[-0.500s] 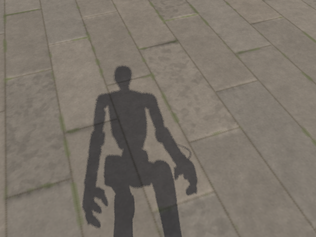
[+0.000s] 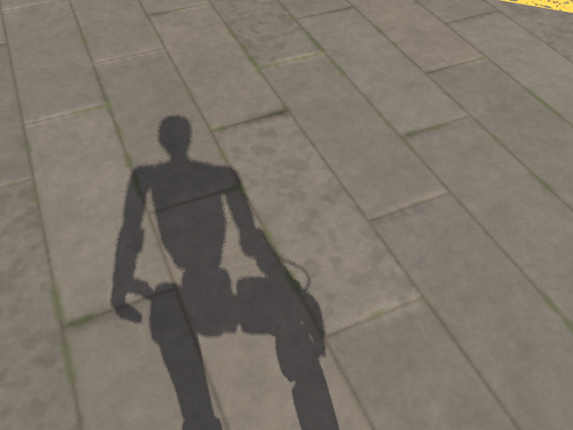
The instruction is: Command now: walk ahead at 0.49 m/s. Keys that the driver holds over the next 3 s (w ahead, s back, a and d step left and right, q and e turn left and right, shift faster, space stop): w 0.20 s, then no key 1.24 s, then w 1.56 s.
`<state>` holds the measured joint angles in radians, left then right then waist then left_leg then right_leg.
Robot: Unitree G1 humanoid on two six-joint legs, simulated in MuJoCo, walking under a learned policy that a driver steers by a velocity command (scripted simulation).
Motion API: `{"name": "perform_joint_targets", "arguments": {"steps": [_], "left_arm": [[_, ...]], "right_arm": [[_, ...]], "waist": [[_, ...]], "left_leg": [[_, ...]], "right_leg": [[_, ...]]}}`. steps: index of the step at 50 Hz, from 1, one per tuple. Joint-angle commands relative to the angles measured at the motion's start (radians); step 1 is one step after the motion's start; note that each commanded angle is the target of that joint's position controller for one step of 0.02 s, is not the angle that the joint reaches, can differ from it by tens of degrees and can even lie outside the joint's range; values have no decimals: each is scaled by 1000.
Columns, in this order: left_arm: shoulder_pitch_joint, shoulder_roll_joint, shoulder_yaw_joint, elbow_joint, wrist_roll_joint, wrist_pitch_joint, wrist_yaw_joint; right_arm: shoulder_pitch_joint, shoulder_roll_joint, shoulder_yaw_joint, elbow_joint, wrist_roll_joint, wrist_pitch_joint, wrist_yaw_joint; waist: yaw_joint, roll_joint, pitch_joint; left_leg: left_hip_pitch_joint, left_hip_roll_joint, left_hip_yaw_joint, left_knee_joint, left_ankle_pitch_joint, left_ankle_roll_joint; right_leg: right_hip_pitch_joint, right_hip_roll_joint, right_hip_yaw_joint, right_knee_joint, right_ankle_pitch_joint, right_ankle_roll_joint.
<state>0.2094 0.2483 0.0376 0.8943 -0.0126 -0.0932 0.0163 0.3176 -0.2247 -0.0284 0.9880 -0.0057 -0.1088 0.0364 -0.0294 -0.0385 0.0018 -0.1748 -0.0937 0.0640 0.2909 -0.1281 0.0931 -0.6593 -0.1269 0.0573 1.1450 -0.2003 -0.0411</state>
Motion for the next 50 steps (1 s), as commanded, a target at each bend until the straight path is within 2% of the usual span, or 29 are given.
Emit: {"name": "perform_joint_targets", "arguments": {"steps": [1,5,8,10,12,13,14,15,16,17,18,19,20,21,23,25,27,28,30,32,33,34,35,36,37,38,39,42,50], "left_arm": [[34,46,14,-43,13,4,7],[-128,29,7,-87,4,-7,-5],[-218,32,2,-115,-6,-10,-22],[-256,40,2,-138,-10,-16,-36],[-231,60,9,-143,-1,-27,-46],[-167,80,19,-128,6,-32,-47],[-31,116,40,-84,14,-38,-45],[132,191,60,-45,29,-42,-39],[217,272,73,-31,44,-28,-35],[266,202,58,-18,29,-16,-38],[171,160,42,-36,19,-13,-39],[61,122,29,-59,15,-11,-37],[-7,92,16,-66,15,-12,-38],[-41,69,9,-62,22,-14,-39],[-58,59,5,-41,44,-16,-41],[-72,84,9,-28,50,-15,-34],[-66,104,13,-15,41,-5,-24],[-58,111,14,-8,35,2,-20],[-50,109,13,6,29,17,-13],[-58,91,7,16,18,29,-8],[-41,72,0,26,14,32,-7],[-10,57,-5,39,17,34,-8],[28,57,-3,46,26,33,-9],[68,52,1,54,23,39,-3],[37,62,2,58,25,47,5],[24,57,3,56,22,54,10],[25,51,2,62,22,61,14],[30,50,4,76,25,64,13],[32,37,6,112,16,74,13]], "right_arm": [[-38,-130,-20,-53,1,-18,-20],[44,-157,-25,-36,16,-5,-36],[99,-168,-29,-14,25,6,-37],[120,-168,-31,-2,26,16,-39],[106,-173,-34,1,21,31,-44],[88,-179,-35,-2,19,39,-46],[77,-164,-29,-8,16,45,-48],[76,-133,-13,-31,2,41,-49],[218,-13,24,-21,-11,24,-40],[257,-66,14,14,10,6,-34],[172,-145,-9,-7,34,3,-34],[82,-142,-10,-33,36,10,-42],[36,-133,-15,-39,23,23,-52],[40,-120,-20,-41,15,40,-59],[84,-52,-9,-24,9,66,-64],[66,-39,-5,-30,7,77,-73],[26,-54,-6,-35,2,91,-78],[9,-65,-10,-35,2,99,-79],[-28,-78,-17,-38,3,114,-81],[-53,-75,-21,-35,-2,116,-82],[-63,-80,-23,-33,-11,115,-83],[-59,-95,-25,-33,-18,112,-84],[-58,-135,-32,-33,-13,110,-88],[-78,-162,-44,-14,5,108,-85],[-84,-111,-37,-9,7,102,-79],[-95,-83,-30,-3,0,94,-77],[-110,-80,-29,-2,-3,88,-75],[-98,-79,-31,17,4,75,-75],[-80,-76,-29,55,8,85,-81]], "waist": [[46,77,55],[-12,76,55],[-47,85,73],[-51,89,84],[-21,104,70],[18,116,27],[79,107,-58],[130,47,-203],[97,-212,-356],[120,-200,-476],[101,-122,-341],[73,-52,-236],[46,1,-161],[11,-10,-134],[-28,-39,-122],[-39,-61,-125],[-26,-68,-145],[-17,-67,-145],[-3,-66,-109],[-10,-53,-52],[-8,-38,-24],[-1,-11,-11],[34,56,3],[70,158,23],[44,148,36],[48,148,32],[50,144,29],[42,111,-8],[29,54,-14]], "left_leg": [[-103,278,-207,-205,82,170],[-12,264,-162,-191,95,126],[77,292,-165,-161,68,121],[149,325,-178,-123,70,113],[192,332,-179,-33,244,85],[200,315,-163,54,408,63],[189,258,-130,211,553,33],[41,191,-80,454,403,-13],[-356,29,-25,856,-227,-95],[-417,5,-198,1033,-518,-103],[-465,61,-214,1069,-473,-94],[-474,116,-170,1018,-403,-97],[-444,152,-147,947,-351,-106],[-368,182,-143,873,-306,-108],[-225,177,-120,740,-244,-118],[-167,165,-105,594,-209,-127],[-126,159,-99,486,-143,-128],[-109,158,-97,452,-117,-128],[-83,160,-96,387,-96,-118],[-33,149,-76,256,-46,-93],[-8,150,-78,186,-16,-79],[22,187,-115,147,38,-64],[35,225,-142,147,97,-44],[-47,206,-140,139,-51,-29],[-121,186,-140,104,-143,-39],[-146,183,-139,87,-149,-52],[-146,176,-132,88,-109,-64],[-87,167,-118,124,4,-68],[-41,152,-100,158,95,-63]], "right_leg": [[-26,-42,1,-137,158,27],[-1,1,-35,-430,308,34],[5,23,-47,-534,288,36],[-5,31,-43,-584,228,18],[63,61,-54,-639,164,-9],[164,91,-75,-668,164,-26],[338,126,-101,-702,232,-52],[623,1,5,-642,552,-107],[1033,-278,351,-615,856,-288],[1045,-321,520,-693,831,-341],[907,-274,377,-710,792,-286],[770,-220,256,-735,771,-243],[641,-175,183,-776,747,-219],[541,-141,131,-812,719,-198],[412,-96,46,-848,761,-196],[373,-81,0,-856,792,-204],[377,-81,-5,-864,683,-201],[372,-85,6,-877,566,-198],[338,-85,34,-906,265,-188],[291,-56,48,-909,-37,-153],[278,-28,51,-902,-138,-119],[266,-4,54,-885,-199,-82],[247,50,23,-845,-225,-49],[287,110,-45,-836,-177,-27],[359,120,-73,-798,-128,-11],[396,117,-78,-778,-86,-9],[414,112,-76,-767,-55,-12],[435,104,-73,-751,27,-19],[458,99,-74,-727,119,-10]]}}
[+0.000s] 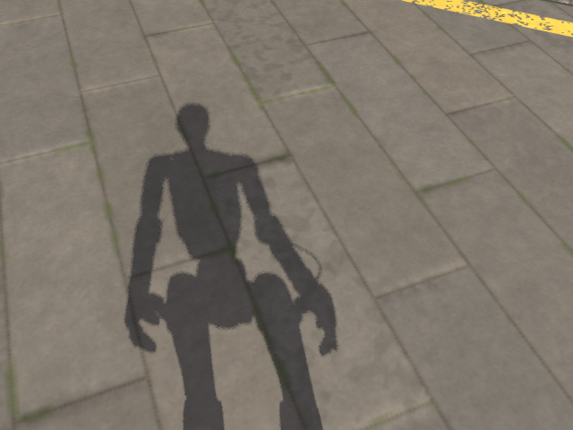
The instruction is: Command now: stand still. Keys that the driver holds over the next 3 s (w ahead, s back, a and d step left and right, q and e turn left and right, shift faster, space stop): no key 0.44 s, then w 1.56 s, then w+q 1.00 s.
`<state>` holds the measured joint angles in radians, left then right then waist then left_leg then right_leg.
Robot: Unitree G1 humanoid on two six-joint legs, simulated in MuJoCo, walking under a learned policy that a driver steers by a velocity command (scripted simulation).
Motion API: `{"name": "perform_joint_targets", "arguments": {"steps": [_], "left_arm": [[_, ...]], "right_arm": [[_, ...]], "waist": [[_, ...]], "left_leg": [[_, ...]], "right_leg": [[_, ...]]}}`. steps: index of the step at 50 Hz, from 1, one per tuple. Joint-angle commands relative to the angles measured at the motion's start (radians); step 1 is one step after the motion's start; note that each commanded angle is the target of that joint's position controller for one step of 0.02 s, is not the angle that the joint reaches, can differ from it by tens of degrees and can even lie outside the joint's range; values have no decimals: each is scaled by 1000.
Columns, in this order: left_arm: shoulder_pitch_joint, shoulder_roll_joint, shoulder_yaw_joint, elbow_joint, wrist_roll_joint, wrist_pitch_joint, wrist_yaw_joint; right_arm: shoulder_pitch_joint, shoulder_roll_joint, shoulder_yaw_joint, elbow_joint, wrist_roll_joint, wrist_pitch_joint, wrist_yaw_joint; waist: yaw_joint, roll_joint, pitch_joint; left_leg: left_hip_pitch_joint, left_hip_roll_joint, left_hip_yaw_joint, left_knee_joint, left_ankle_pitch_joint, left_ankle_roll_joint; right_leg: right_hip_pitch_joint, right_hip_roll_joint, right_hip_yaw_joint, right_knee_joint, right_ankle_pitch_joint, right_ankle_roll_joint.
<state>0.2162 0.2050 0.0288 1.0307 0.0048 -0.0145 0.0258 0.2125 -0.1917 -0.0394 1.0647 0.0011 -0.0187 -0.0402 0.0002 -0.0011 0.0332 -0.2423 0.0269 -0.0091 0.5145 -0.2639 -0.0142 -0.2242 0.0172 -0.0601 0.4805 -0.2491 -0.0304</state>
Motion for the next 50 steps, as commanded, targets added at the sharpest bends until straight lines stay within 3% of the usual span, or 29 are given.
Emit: {"name": "perform_joint_targets", "arguments": {"steps": [1,22,23,24,26,27,28,30,32,34,36,37,38,39,40,41,43,45,48,50], "left_arm": [[27,79,15,-19,-2,-3,4],[48,59,11,45,-3,2,13],[69,54,11,58,-3,4,13],[78,78,20,61,-12,7,16],[112,128,38,56,-26,3,19],[150,156,49,61,-29,-7,17],[163,181,60,62,-29,-18,17],[144,163,59,43,-13,-42,13],[85,148,56,15,-31,-57,7],[43,162,59,2,-42,-53,2],[50,167,61,3,-49,-41,-3],[38,148,55,-4,-48,-40,-4],[4,87,37,-22,-37,-46,-10],[-12,23,23,-64,-29,-64,-11],[-43,45,26,-85,-48,-79,-13],[-73,76,29,-101,-62,-91,-20],[-45,108,40,-78,-39,-98,-20],[-44,115,50,-68,-28,-91,-23],[-130,77,44,-95,-23,-76,-28],[-223,56,34,-130,-25,-75,-33]], "right_arm": [[26,-107,-17,-18,1,-3,-4],[34,-73,-11,35,-1,13,-9],[56,-62,-9,49,-1,14,-9],[64,-69,-13,53,6,15,-11],[30,-74,-16,28,11,4,-12],[3,-49,-11,9,13,-10,-7],[-18,-40,-9,-5,15,-24,1],[-40,-62,-21,-22,25,-43,15],[-27,-69,-25,-27,34,-58,23],[11,-54,-30,-5,31,-68,25],[150,-40,-38,60,23,-66,29],[228,-47,-44,86,21,-60,30],[335,-99,-57,98,17,-63,25],[431,-224,-75,92,15,-72,30],[403,-203,-60,95,-4,-91,37],[301,-151,-41,61,-2,-107,41],[166,-121,-21,13,3,-112,55],[185,-82,-7,12,-2,-103,54],[267,-102,-6,23,-8,-96,35],[277,-119,-7,14,-8,-91,25]], "waist": [[0,13,-43],[-1,5,13],[-1,-3,-9],[4,-21,6],[28,-83,74],[42,-146,89],[50,-178,111],[40,-142,121],[9,-110,97],[-26,-102,59],[-75,-81,24],[-104,-45,19],[-143,118,-5],[-149,340,-34],[-123,263,-7],[-82,156,65],[-21,75,71],[-15,88,58],[-36,79,62],[-52,70,74]], "left_leg": [[27,30,-25,-65,231,44],[23,7,-5,-97,132,30],[30,-8,12,-93,32,32],[-1,-37,42,-53,-122,41],[-139,-54,71,58,-304,60],[-204,-55,94,167,-252,61],[-232,-20,68,279,-192,71],[-342,41,1,451,-259,94],[-335,75,-15,344,-245,109],[-127,22,68,138,-153,101],[134,-61,155,19,-1,74],[217,-58,133,-14,-8,73],[321,103,-109,-141,-125,119],[432,333,-556,-321,-259,253],[361,417,-747,-376,-460,330],[314,391,-673,-375,-487,298],[233,291,-425,-375,-227,213],[190,219,-252,-389,2,173],[208,188,-145,-391,234,182],[193,177,-104,-403,283,179]], "right_leg": [[25,-46,43,-62,170,-20],[8,-56,59,-95,79,-16],[17,-50,56,-107,-40,-21],[6,-48,66,-116,-225,-40],[-24,-145,209,-203,-547,-109],[1,-247,352,-281,-635,-161],[-18,-340,483,-341,-639,-214],[13,-400,551,-369,-535,-243],[43,-356,447,-349,-400,-189],[-40,-251,271,-303,-277,-139],[-179,-181,173,-195,-285,-128],[-240,-151,143,-103,-271,-112],[-354,-82,48,196,-167,-59],[-581,25,-8,518,-277,-22],[-685,-20,113,725,-299,-45],[-761,-79,149,792,-188,-70],[-695,-135,132,718,5,-72],[-590,-148,105,607,93,-49],[-593,-133,64,477,177,-15],[-566,-117,48,335,245,-4]]}}
Over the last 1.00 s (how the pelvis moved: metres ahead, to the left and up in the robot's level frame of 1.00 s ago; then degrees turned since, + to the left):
0.30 -0.06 -0.01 1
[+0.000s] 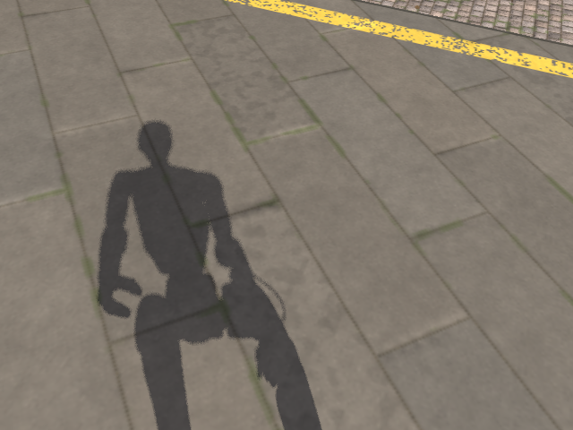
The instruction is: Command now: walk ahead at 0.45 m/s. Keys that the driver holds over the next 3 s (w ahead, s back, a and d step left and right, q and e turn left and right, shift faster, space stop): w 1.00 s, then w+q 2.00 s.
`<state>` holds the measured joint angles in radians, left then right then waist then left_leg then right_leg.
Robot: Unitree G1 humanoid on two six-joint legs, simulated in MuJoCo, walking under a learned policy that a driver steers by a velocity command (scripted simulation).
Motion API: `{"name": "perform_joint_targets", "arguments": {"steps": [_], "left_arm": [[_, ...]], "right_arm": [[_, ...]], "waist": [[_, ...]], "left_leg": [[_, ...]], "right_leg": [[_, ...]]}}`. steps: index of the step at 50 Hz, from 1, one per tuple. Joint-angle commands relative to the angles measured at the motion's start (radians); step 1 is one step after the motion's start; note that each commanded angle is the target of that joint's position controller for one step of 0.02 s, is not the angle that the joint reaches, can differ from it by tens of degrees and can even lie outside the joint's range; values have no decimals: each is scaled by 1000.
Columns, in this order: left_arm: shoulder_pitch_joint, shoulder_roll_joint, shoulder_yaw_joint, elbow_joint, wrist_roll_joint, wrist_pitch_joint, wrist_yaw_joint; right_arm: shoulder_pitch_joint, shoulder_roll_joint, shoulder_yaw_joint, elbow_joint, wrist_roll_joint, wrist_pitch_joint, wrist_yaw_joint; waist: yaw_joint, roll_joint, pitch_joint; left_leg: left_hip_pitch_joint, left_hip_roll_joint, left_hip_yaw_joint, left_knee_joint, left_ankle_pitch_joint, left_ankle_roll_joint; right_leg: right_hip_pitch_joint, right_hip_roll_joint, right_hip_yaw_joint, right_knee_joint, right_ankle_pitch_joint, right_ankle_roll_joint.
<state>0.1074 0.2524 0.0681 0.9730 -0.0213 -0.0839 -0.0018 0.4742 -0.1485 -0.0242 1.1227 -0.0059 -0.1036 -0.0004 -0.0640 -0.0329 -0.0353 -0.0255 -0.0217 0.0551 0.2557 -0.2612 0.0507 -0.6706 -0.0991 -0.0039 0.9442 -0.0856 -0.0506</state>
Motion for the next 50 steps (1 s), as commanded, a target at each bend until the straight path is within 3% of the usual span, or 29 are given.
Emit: {"name": "perform_joint_targets", "arguments": {"steps": [1,5,8,10,11,12,13,14,15,16,17,18,19,21,24,26,30,34,37,38,39,40,41,42,43,44,45,47,50], "left_arm": [[-157,2,-9,-87,-1,-6,-10],[-272,8,-20,-128,-10,-9,-31],[-317,20,-22,-160,-12,-20,-51],[-252,61,-5,-155,-10,-26,-55],[-146,97,14,-130,-9,-27,-51],[45,144,40,-74,-12,-24,-43],[244,217,61,-32,1,-18,-31],[326,271,65,-5,18,-14,-34],[309,178,41,1,15,-12,-33],[194,131,26,-17,7,-18,-31],[94,94,12,-43,9,-25,-33],[42,59,2,-45,20,-33,-40],[29,35,-6,-36,31,-38,-43],[56,40,-8,-13,28,-38,-40],[111,94,0,6,27,-37,-16],[150,108,3,11,25,-31,-3],[225,126,6,23,11,-25,6],[302,137,12,53,1,-9,7],[291,157,23,56,1,7,12],[266,163,25,50,1,12,12],[252,141,17,43,5,17,12],[258,104,0,18,21,18,12],[382,-39,-40,12,19,-5,0],[329,55,-21,22,-6,-31,-5],[229,118,-4,-10,-27,-46,-6],[170,121,-3,-24,-25,-50,1],[142,115,4,-26,-8,-44,9],[181,77,8,-18,-1,-15,11],[143,55,9,-32,5,7,14]], "right_arm": [[23,-169,-24,-48,0,-4,-18],[75,-174,-30,-39,12,1,-22],[78,-185,-41,-34,18,12,-23],[47,-212,-51,-45,15,19,-24],[30,-225,-56,-51,13,25,-24],[6,-220,-53,-62,10,31,-22],[-8,-194,-40,-92,-3,29,-18],[135,-21,6,-97,9,3,2],[47,-115,-17,-92,41,-30,7],[-70,-173,-33,-136,63,-43,5],[-133,-188,-36,-154,58,-47,-5],[-157,-188,-49,-156,41,-39,-16],[-124,-165,-53,-155,33,-23,-20],[-100,-120,-52,-158,33,4,-24],[-217,-139,-57,-210,19,17,-26],[-301,-144,-56,-238,12,16,-20],[-455,-128,-43,-276,19,9,-2],[-563,-139,-35,-318,30,4,22],[-532,-177,-45,-328,32,-5,36],[-457,-203,-59,-310,30,-8,36],[-291,-247,-84,-257,28,-8,32],[-94,-326,-109,-214,15,-8,23],[-16,-404,-124,-186,9,-3,28],[-23,-304,-94,-193,12,-5,30],[-119,-256,-80,-212,17,-9,27],[-208,-227,-68,-235,12,-11,26],[-264,-197,-59,-240,3,-13,29],[-277,-164,-49,-228,-7,-17,35],[-226,-208,-59,-204,-1,-20,21]], "waist": [[3,107,149],[-21,115,184],[-7,121,192],[48,156,124],[108,184,49],[199,186,-57],[262,91,-206],[164,-213,-402],[203,-149,-369],[180,-124,-186],[140,-5,-107],[101,34,-48],[59,12,-34],[33,-21,4],[38,-14,69],[58,-6,82],[107,-11,99],[139,-18,127],[97,-42,101],[49,-53,54],[-27,-40,-42],[-88,58,-195],[-22,337,-331],[-50,265,-341],[-38,214,-193],[-8,123,-117],[22,81,-55],[74,109,-30],[84,90,20]], "left_leg": [[-33,222,-151,-155,279,112],[22,243,-114,-162,285,117],[115,280,-96,-109,396,110],[154,288,-78,1,713,91],[156,278,-62,125,914,78],[78,237,-32,333,981,50],[-190,183,-13,657,667,20],[-562,-28,-77,1035,-203,-40],[-666,-7,-217,1170,-277,-12],[-745,50,-175,1191,-210,5],[-694,107,-151,1141,-108,11],[-636,140,-135,1081,-56,10],[-565,169,-145,1039,-25,15],[-531,185,-134,965,-22,14],[-629,205,-117,815,82,-21],[-678,202,-108,680,204,-35],[-619,145,-54,421,365,-38],[-643,123,-55,308,319,-22],[-563,95,-42,260,207,18],[-449,62,-14,246,184,36],[-234,30,9,241,190,64],[81,190,-173,268,205,127],[427,418,-671,139,11,294],[430,413,-788,46,-88,275],[309,381,-634,42,-39,223],[159,346,-504,25,74,199],[20,310,-410,-5,166,185],[-99,267,-318,-61,216,174],[-137,259,-248,-118,269,190]], "right_leg": [[-92,10,-18,-193,115,19],[-55,34,-41,-334,156,8],[-38,43,-43,-398,101,-27],[107,91,-73,-415,35,-58],[254,130,-99,-409,13,-80],[504,143,-99,-418,36,-112],[858,-51,128,-382,5,-176],[1185,-315,673,-532,-223,-355],[1136,-283,764,-649,-289,-314],[980,-250,580,-662,-208,-260],[793,-217,441,-687,-78,-229],[640,-179,339,-711,17,-209],[550,-146,271,-740,35,-196],[462,-122,210,-793,26,-202],[430,-125,162,-845,42,-214],[463,-113,132,-850,65,-198],[502,-78,56,-846,83,-156],[646,-133,62,-789,71,-146],[728,-172,71,-704,205,-120],[729,-156,49,-613,372,-103],[685,-103,8,-424,491,-78],[486,-41,-44,-107,289,-40],[75,155,-31,255,-345,25],[-46,127,119,392,-476,7],[-119,73,110,418,-404,-14],[-87,18,83,380,-308,-18],[-38,-16,74,313,-247,-16],[65,-50,81,234,-192,-17],[23,-61,66,120,-121,4]]}}
Over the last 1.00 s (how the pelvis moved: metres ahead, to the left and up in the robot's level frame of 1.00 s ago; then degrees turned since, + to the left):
0.14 0.06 0.01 0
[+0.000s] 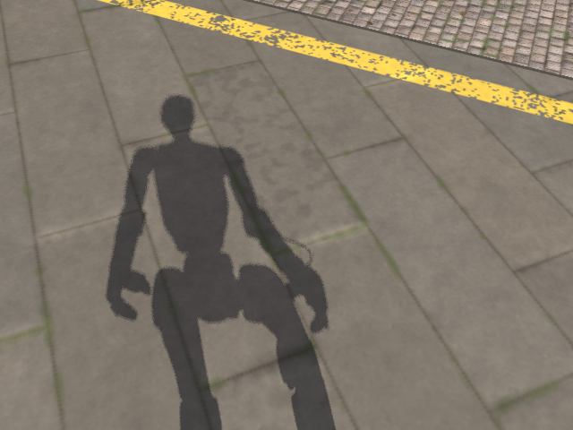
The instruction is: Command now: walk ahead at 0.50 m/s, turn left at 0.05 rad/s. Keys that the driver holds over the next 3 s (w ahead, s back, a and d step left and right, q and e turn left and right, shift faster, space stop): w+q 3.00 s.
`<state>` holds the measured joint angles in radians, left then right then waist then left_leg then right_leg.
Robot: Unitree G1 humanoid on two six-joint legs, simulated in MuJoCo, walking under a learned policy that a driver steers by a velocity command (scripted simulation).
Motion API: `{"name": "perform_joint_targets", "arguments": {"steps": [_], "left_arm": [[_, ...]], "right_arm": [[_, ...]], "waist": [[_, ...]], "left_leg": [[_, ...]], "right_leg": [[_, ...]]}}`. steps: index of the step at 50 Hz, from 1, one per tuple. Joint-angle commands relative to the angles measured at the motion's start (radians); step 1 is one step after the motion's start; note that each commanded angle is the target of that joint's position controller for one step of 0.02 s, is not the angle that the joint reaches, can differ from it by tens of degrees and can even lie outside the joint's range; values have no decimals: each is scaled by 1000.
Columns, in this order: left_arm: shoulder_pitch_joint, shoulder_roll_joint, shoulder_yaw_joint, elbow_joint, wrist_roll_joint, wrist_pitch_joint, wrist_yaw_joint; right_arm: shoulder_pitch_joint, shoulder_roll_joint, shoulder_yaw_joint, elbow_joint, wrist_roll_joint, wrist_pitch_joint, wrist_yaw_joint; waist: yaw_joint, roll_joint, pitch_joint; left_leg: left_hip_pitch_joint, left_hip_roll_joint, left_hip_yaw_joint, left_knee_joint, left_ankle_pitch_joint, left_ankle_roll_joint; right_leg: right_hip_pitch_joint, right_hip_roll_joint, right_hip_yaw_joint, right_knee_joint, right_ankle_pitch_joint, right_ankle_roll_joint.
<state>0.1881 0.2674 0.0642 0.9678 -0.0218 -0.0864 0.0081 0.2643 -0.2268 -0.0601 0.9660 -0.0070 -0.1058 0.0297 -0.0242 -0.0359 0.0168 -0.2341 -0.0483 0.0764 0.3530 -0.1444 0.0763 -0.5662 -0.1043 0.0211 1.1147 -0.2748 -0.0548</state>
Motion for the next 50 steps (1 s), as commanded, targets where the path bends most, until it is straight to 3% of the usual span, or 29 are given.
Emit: {"name": "perform_joint_targets", "arguments": {"steps": [1,4,7,11,14,15,16,17,18,19,20,21,22,23,25,29,33,38,39,41,42,43,44,45,46,47,48,49,50], "left_arm": [[13,47,16,-45,14,11,6],[-102,41,18,-85,22,3,3],[-208,30,11,-111,15,-6,-6],[-314,35,3,-149,4,-22,-24],[-288,80,14,-158,-1,-39,-34],[-235,99,23,-147,-1,-43,-33],[-113,134,43,-113,3,-47,-27],[73,193,63,-78,20,-52,-19],[199,280,85,-61,31,-41,-14],[194,214,63,-66,27,-36,-17],[123,136,41,-79,21,-34,-15],[56,99,29,-92,19,-30,-14],[-2,73,21,-92,25,-29,-17],[-32,57,16,-89,33,-31,-17],[-45,58,21,-75,35,-35,-16],[-8,105,37,-54,37,-39,0],[21,134,43,-55,32,-28,11],[102,175,56,-41,10,1,13],[104,184,59,-41,5,8,12],[86,215,67,-51,-3,21,15],[73,226,69,-55,-7,30,16],[66,215,63,-61,-7,35,18],[84,152,41,-89,29,26,16],[125,42,6,-154,34,-13,5],[10,130,21,-172,-8,-55,-10],[-43,139,23,-190,-32,-71,-16],[-38,128,21,-177,-14,-74,-9],[-28,141,31,-165,11,-66,-2],[-7,146,37,-161,15,-50,-4]], "right_arm": [[6,-139,-25,-41,3,-16,-15],[59,-143,-24,-28,11,-5,-31],[104,-153,-27,-17,18,1,-39],[166,-152,-32,4,27,14,-45],[151,-172,-45,0,30,28,-55],[134,-175,-48,-7,30,33,-55],[115,-158,-43,-19,29,36,-55],[86,-117,-27,-52,19,36,-52],[190,-15,-2,-77,24,21,-51],[203,-53,-6,-84,41,7,-48],[135,-139,-30,-94,58,6,-48],[79,-147,-34,-108,56,11,-51],[50,-135,-38,-115,43,19,-54],[59,-115,-44,-118,39,31,-53],[72,-73,-42,-128,43,56,-47],[-8,-76,-44,-176,31,72,-42],[-134,-65,-31,-220,29,64,-15],[-278,-66,-19,-297,31,67,18],[-282,-76,-22,-309,31,68,23],[-228,-113,-39,-316,30,72,27],[-124,-146,-59,-295,33,73,26],[50,-207,-94,-247,36,75,16],[184,-312,-129,-218,36,84,-9],[114,-383,-127,-251,35,71,-7],[150,-293,-97,-261,23,58,3],[126,-238,-82,-253,17,45,4],[58,-205,-72,-263,22,38,4],[-12,-170,-60,-278,20,35,1],[-51,-155,-52,-296,10,35,-4]], "waist": [[34,81,-14],[11,82,12],[-20,92,33],[-51,109,59],[-13,140,41],[20,153,15],[78,146,-55],[154,90,-203],[132,-154,-364],[126,-263,-415],[120,-171,-269],[101,-95,-168],[73,-51,-98],[40,-78,-62],[15,-86,-31],[17,-25,2],[54,-12,32],[99,-10,82],[91,-18,79],[40,-55,21],[-23,-60,-39],[-111,-33,-129],[-139,135,-218],[-20,326,-323],[-95,184,-350],[-85,153,-234],[-37,56,-154],[3,53,-120],[33,67,-98]], "left_leg": [[76,283,-266,-226,162,168],[96,253,-233,-236,165,149],[93,226,-208,-229,133,127],[157,250,-243,-167,109,124],[193,281,-295,-89,136,103],[188,275,-300,-39,197,92],[160,227,-275,82,301,69],[15,159,-227,345,225,34],[-374,4,-112,726,-145,-46],[-511,17,-207,908,-452,-42],[-578,75,-222,976,-390,-31],[-565,124,-189,966,-300,-24],[-520,156,-181,920,-231,-22],[-468,186,-188,877,-186,-20],[-419,205,-176,839,-144,-23],[-497,207,-186,710,12,-45],[-471,189,-120,484,172,-46],[-484,162,-44,330,100,-17],[-466,146,-25,313,54,-4],[-335,79,35,302,-51,34],[-196,30,64,274,-67,61],[62,-19,63,210,-2,100],[365,158,-226,194,19,167],[608,374,-832,4,-181,360],[617,390,-870,-82,-182,331],[534,359,-715,-65,-101,289],[374,311,-585,-59,0,252],[242,274,-495,-66,84,225],[154,251,-456,-90,128,218]], "right_leg": [[-116,-57,38,-112,114,19],[-146,-33,29,-304,269,46],[-92,12,8,-476,370,58],[-61,42,11,-588,345,59],[38,56,22,-646,262,42],[121,69,8,-659,229,31],[290,81,-7,-676,210,6],[580,-35,97,-630,202,-51],[979,-287,476,-669,79,-179],[991,-338,712,-790,-49,-211],[862,-303,575,-809,-114,-164],[708,-269,430,-832,-75,-130],[569,-228,332,-872,-15,-113],[480,-199,250,-906,37,-103],[397,-176,139,-958,111,-108],[418,-180,1,-990,264,-126],[455,-156,-129,-997,304,-101],[606,-201,-195,-945,357,-80],[634,-209,-208,-911,431,-72],[662,-210,-241,-770,772,-52],[650,-194,-263,-616,916,-38],[551,-153,-288,-388,893,-3],[259,-99,-290,-48,444,50],[-133,124,-117,267,-303,98],[-241,92,60,325,-282,71],[-297,51,50,291,-206,43],[-243,5,54,197,-127,35],[-161,-27,58,104,-84,39],[-97,-43,63,63,-56,44]]}}
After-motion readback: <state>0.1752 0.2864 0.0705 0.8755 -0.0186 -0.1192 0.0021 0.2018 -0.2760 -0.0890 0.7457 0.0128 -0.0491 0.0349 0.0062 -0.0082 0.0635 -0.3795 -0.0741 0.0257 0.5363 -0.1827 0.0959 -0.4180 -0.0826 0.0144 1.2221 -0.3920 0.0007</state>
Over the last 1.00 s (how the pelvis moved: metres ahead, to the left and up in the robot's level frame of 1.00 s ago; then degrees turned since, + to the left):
0.58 0.02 0.00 0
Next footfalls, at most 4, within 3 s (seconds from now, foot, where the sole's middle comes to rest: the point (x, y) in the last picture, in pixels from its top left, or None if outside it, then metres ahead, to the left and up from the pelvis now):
0.34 right None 0.37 -0.15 -0.78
0.86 left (202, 401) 0.56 0.19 -0.78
1.36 right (213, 275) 0.91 0.19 -0.78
1.88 left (66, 290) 0.87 0.58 -0.78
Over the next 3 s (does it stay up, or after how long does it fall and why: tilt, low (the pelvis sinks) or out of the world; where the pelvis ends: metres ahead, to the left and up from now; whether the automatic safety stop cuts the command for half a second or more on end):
stays up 0.99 0.97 -0.02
